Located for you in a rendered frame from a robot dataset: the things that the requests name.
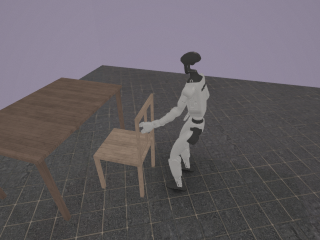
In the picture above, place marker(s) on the table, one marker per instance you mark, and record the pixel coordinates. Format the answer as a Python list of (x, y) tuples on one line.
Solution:
[(34, 126)]

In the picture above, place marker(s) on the robot left upper arm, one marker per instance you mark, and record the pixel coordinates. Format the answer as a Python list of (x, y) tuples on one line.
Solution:
[(186, 94)]

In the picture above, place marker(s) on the left robot hand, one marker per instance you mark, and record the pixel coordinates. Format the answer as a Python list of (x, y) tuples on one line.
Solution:
[(147, 127)]

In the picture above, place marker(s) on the right robot hand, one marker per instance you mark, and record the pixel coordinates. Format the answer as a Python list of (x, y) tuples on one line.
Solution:
[(187, 115)]

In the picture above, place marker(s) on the chair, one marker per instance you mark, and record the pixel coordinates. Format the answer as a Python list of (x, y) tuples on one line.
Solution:
[(128, 147)]

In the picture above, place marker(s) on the robot right upper arm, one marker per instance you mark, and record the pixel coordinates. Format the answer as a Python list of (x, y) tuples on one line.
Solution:
[(207, 92)]

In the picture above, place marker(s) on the left robot forearm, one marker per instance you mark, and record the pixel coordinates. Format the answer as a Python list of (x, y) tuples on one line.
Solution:
[(169, 117)]

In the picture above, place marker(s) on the robot torso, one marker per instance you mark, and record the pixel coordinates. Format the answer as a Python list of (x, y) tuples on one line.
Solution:
[(197, 106)]

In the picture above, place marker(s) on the robot left shin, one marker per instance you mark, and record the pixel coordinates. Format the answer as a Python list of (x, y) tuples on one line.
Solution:
[(176, 171)]

